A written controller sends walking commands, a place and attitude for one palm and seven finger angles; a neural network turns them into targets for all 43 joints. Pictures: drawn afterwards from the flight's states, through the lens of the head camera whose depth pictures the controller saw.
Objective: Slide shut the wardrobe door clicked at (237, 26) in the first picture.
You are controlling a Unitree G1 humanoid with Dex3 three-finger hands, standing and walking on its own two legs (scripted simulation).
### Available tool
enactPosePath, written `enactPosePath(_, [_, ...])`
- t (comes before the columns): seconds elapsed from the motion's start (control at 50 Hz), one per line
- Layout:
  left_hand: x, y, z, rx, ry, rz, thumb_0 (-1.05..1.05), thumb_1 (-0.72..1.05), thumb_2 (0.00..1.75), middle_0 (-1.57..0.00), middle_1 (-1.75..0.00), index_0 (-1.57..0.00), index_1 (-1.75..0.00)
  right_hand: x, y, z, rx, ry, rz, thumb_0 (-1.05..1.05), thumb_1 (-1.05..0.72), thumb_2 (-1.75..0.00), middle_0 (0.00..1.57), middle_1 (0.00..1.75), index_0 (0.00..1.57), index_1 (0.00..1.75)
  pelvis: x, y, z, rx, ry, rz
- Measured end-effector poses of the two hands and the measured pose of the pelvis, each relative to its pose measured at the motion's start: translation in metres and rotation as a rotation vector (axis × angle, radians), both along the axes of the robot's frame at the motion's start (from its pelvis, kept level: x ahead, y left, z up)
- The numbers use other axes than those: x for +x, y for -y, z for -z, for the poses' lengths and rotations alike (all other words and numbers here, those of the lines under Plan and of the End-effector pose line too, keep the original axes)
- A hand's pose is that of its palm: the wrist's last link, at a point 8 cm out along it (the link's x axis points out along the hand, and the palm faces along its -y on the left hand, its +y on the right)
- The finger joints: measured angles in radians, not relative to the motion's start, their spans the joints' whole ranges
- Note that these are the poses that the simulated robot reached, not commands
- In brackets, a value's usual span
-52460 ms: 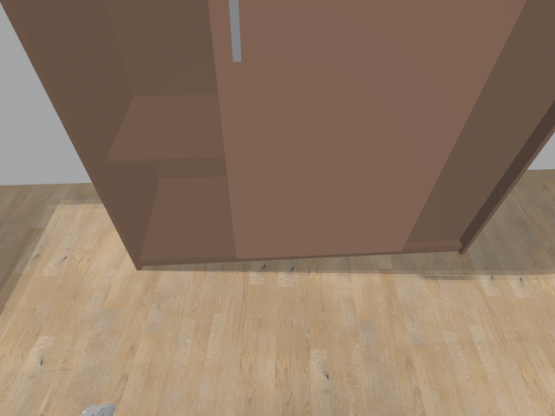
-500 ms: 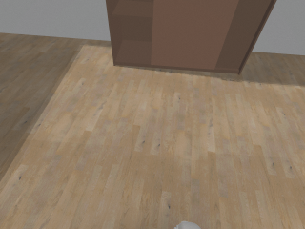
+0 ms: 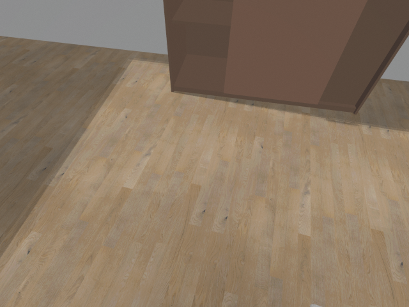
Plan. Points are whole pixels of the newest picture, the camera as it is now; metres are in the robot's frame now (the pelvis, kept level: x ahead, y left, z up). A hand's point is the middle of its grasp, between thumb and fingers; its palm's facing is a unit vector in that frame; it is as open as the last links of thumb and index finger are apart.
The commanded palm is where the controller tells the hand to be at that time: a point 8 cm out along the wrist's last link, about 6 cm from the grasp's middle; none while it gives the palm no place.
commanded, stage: walk to a spot facing it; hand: right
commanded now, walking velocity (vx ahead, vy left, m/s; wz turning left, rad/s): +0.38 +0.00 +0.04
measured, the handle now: out of the picture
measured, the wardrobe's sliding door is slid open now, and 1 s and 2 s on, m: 0.41 0.41 0.41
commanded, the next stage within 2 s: turn to face it in 1.76 s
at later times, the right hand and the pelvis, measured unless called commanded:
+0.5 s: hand (290, 238) +0.32 -0.20 -0.15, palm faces -0.02 +0.97 -0.23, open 7.4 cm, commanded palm none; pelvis +0.20 +0.00 -0.01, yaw +1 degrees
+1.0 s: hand (278, 174) +0.52 -0.19 -0.15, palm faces -0.05 +0.98 -0.19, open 7.4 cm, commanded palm none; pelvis +0.41 +0.01 +0.01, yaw +2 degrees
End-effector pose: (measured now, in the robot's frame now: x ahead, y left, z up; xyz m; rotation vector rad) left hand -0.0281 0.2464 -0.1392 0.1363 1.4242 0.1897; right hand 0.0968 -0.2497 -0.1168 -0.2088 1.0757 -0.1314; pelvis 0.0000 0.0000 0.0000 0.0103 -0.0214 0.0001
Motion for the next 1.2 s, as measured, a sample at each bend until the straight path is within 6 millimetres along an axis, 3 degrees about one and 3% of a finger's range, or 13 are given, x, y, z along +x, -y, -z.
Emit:
enactPosePath(0.1, [0.084,0.008,-0.018,0.031,0.156,0.002,0.01,0.91,0.89,-0.2,-0.3,-0.19,-0.3,0.003,0.001,0.013,0.047,-0.13,0.001,0.0,-0.9,-0.9,0.2,0.3,0.2,0.3,0.042,0.013,-0.007,0.0,0.003,-0.019])
enactPosePath(0.18, [0.14,0.016,-0.014,0.075,0.269,0.023,0.0,0.91,0.89,-0.2,-0.3,-0.19,-0.3,0.014,0.011,0.037,0.08,-0.211,0.006,0.0,-0.9,-0.9,0.2,0.3,0.2,0.3,0.075,0.029,0.009,0.019,0.015,-0.034])
enactPosePath(0.26, [0.156,0.028,-0.017,0.06,0.226,0.025,0.0,0.91,0.89,-0.2,-0.3,-0.19,-0.3,0.053,0.015,0.032,0.078,-0.212,0.007,0.01,-0.9,-0.9,0.2,0.3,0.2,0.3,0.102,0.029,0.002,0.002,0.01,-0.019])
enactPosePath(0.38, [0.164,0.033,-0.017,-0.002,0.077,0.014,0.0,0.91,0.89,-0.2,-0.3,-0.2,-0.3,0.142,0.008,0.0,0.065,-0.085,-0.003,0.01,-0.91,-0.9,0.2,0.3,0.2,0.3,0.148,0.02,-0.014,-0.001,-0.01,-0.01])
enactPosePath(0.5, [0.196,0.012,0.01,-0.036,0.009,-0.029,0.0,0.9,0.89,-0.21,-0.3,-0.2,-0.3,0.216,-0.004,0.004,0.003,0.003,-0.023,0.0,-0.9,-0.9,0.2,0.3,0.2,0.3,0.201,-0.004,0.005,-0.02,-0.002,-0.022])
enactPosePath(0.56, [0.234,0.002,0.007,-0.018,0.025,-0.029,0.01,0.91,0.89,-0.2,-0.3,-0.2,-0.3,0.223,-0.01,0.007,0.005,-0.049,-0.016,0.0,-0.9,-0.9,0.2,0.3,0.2,0.3,0.223,-0.004,0.002,0.003,-0.001,-0.029])
enactPosePath(0.72, [0.369,-0.005,-0.024,0.084,0.238,0.027,0.01,0.91,0.89,-0.2,-0.3,-0.19,-0.3,0.223,-0.011,0.033,0.096,-0.255,0.024,0.0,-0.9,-0.9,0.2,0.3,0.2,0.3,0.295,0.012,-0.001,0.012,-0.002,-0.047])
enactPosePath(0.78, [0.398,-0.002,-0.023,0.11,0.268,0.034,0.0,0.91,0.89,-0.2,-0.3,-0.19,-0.3,0.239,-0.003,0.043,0.099,-0.306,0.022,0.01,-0.9,-0.9,0.2,0.3,0.2,0.3,0.319,0.017,0.005,0.007,0.009,-0.056])
enactPosePath(0.84, [0.405,0.005,-0.025,0.093,0.22,0.034,0.0,0.91,0.89,-0.2,-0.3,-0.19,-0.3,0.277,0.0,0.034,0.089,-0.283,0.021,0.01,-0.9,-0.9,0.2,0.3,0.2,0.3,0.342,0.015,-0.002,0.004,0.003,-0.041])
enactPosePath(0.96, [0.404,0.011,-0.019,0.015,0.048,0.002,0.0,0.91,0.89,-0.2,-0.3,-0.2,-0.3,0.384,-0.006,0.006,0.059,-0.128,-0.012,0.01,-0.91,-0.9,0.2,0.3,0.2,0.3,0.391,0.002,-0.014,0.001,-0.017,-0.033])
enactPosePath(1.06, [0.42,-0.002,0.009,-0.036,-0.031,-0.052,0.0,0.9,0.89,-0.2,-0.3,-0.2,-0.3,0.464,-0.02,0.006,-0.001,-0.015,-0.051,0.01,-0.9,-0.9,0.2,0.3,0.2,0.3,0.439,-0.022,0.006,-0.023,-0.008,-0.039])
enactPosePath(1.12, [0.452,-0.013,0.014,-0.03,-0.034,-0.063,0.01,0.91,0.89,-0.2,-0.3,-0.2,-0.3,0.482,-0.028,0.008,-0.006,-0.027,-0.045,0.0,-0.91,-0.9,0.2,0.3,0.2,0.3,0.461,-0.024,0.006,0.004,0.003,-0.043])
enactPosePath(1.2, [0.521,-0.022,-0.005,0.01,0.073,-0.055,0.01,0.91,0.89,-0.2,-0.3,-0.2,-0.3,0.485,-0.039,0.015,0.029,-0.124,-0.04,0.0,-0.91,-0.9,0.2,0.3,0.2,0.3,0.495,-0.023,-0.004,0.004,-0.004,-0.048])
